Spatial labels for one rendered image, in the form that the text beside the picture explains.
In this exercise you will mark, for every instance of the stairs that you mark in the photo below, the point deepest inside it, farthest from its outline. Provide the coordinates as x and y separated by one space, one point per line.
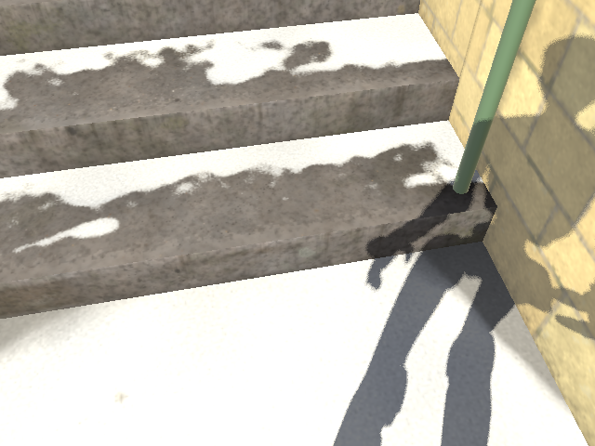
151 146

